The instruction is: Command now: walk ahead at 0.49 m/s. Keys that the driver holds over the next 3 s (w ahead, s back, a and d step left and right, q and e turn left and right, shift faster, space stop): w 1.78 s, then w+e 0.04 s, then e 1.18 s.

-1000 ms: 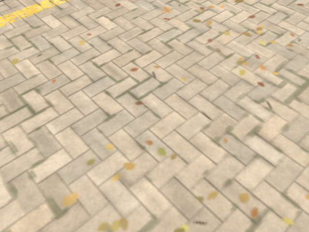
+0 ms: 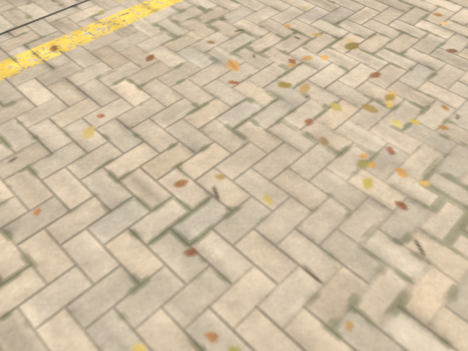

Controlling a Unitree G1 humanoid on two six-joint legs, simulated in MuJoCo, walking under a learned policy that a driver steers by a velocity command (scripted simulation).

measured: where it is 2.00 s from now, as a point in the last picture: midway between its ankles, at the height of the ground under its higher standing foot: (243, 196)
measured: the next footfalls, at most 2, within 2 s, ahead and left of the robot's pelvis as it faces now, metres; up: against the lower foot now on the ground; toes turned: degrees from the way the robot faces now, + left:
right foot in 0.30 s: +0.34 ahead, -0.17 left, +0.00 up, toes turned -2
left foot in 0.86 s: +0.65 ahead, +0.07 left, +0.00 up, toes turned +3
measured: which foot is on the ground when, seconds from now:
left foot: down 0.00-0.32, up 0.34-0.84, down 0.86-1.00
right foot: up 0.00-0.28, down 0.30-0.88, up 0.90-1.00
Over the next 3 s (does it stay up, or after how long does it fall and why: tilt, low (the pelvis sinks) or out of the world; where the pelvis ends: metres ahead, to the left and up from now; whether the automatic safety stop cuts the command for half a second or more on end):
stays up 1.18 -0.04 -0.01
